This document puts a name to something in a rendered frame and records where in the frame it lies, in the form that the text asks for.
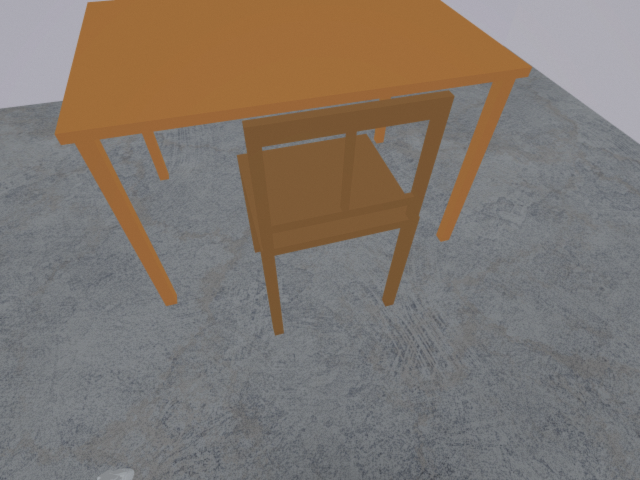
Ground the table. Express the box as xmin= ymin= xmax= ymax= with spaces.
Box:
xmin=55 ymin=0 xmax=532 ymax=306

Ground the chair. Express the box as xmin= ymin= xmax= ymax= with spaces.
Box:
xmin=237 ymin=90 xmax=455 ymax=336

